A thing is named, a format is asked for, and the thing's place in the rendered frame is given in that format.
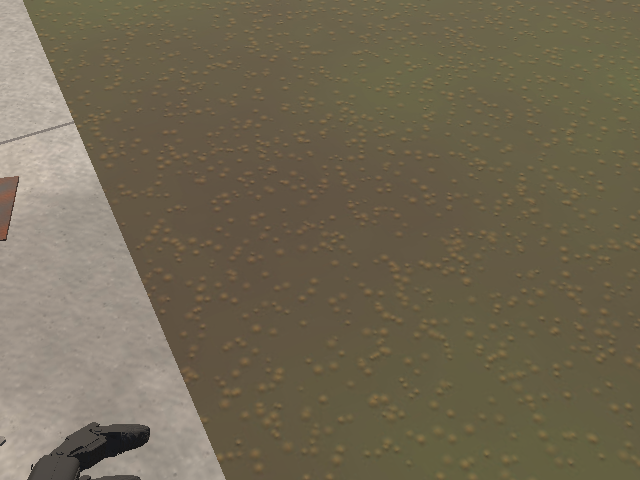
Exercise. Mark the left robot hand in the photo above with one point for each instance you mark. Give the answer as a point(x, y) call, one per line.
point(88, 446)

